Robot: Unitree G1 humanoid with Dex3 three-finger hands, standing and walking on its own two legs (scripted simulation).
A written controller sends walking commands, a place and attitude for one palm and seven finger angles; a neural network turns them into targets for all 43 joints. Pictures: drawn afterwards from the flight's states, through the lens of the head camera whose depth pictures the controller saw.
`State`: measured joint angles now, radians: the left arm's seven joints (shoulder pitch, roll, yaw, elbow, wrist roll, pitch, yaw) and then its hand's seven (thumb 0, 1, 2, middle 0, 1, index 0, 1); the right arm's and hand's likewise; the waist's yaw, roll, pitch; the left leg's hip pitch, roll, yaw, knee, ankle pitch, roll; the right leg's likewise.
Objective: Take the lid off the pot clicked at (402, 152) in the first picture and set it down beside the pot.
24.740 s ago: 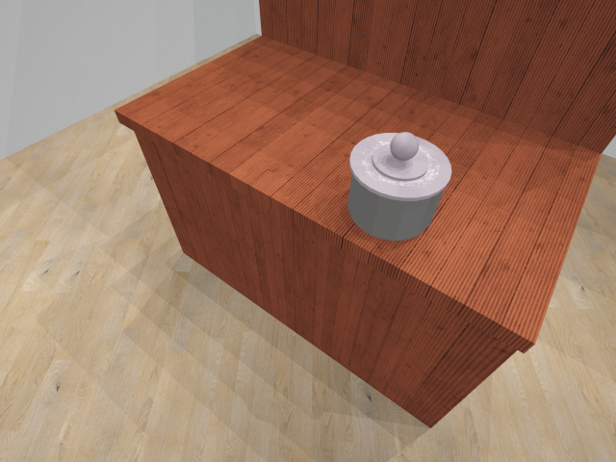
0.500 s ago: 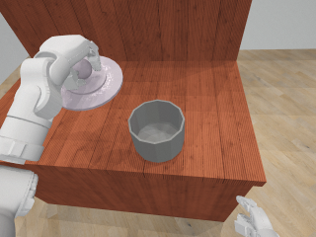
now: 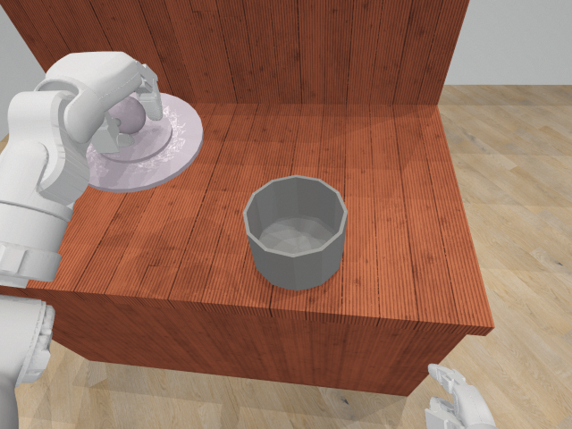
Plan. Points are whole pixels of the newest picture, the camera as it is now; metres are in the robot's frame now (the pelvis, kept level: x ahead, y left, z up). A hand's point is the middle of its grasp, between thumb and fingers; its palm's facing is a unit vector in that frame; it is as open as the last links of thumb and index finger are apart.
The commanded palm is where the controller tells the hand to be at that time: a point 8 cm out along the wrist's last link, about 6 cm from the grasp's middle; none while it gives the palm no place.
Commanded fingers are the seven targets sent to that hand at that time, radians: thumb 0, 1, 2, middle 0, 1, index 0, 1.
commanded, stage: move the lid sideways beside the pot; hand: left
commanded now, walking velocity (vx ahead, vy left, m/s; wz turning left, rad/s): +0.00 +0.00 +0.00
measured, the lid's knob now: (125, 114) +0.45 +0.23 +0.22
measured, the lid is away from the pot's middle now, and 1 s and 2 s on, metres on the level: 0.22 0.24 0.24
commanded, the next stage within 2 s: lower the lid onto the table in 0.30 s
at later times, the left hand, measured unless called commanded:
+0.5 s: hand (98, 125) +0.42 +0.25 +0.22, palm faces -0.17 +0.02 -0.99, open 7.4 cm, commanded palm +0.40 +0.25 +0.28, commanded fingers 0.00 0.53 1.14 -0.91 -0.93 -0.95 -0.95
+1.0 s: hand (117, 145) +0.43 +0.25 +0.18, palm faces -0.25 +0.00 -0.97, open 7.4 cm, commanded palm +0.41 +0.25 +0.25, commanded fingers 0.00 0.53 1.14 -0.91 -0.93 -0.95 -0.95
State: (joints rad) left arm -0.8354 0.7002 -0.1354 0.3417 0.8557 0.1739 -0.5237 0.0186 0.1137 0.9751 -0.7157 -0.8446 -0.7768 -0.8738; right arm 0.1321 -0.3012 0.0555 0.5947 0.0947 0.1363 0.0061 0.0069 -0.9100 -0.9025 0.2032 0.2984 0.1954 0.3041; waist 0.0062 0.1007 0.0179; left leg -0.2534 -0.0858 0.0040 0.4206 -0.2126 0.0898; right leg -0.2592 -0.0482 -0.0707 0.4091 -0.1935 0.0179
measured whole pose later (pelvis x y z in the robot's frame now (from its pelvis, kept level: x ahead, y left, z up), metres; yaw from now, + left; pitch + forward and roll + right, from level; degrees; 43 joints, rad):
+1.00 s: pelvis +0.01 +0.00 +0.00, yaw +0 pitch +4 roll -1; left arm -0.77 0.73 -0.07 0.45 0.85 0.07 -0.51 0.02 0.12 0.97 -0.71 -0.84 -0.78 -0.88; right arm 0.17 -0.31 0.04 0.60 0.10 0.15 0.00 0.01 -0.91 -0.90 0.20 0.30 0.20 0.30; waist -0.02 0.09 0.03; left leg -0.26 -0.07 0.00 0.42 -0.23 0.09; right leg -0.25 -0.03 -0.08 0.38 -0.19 0.02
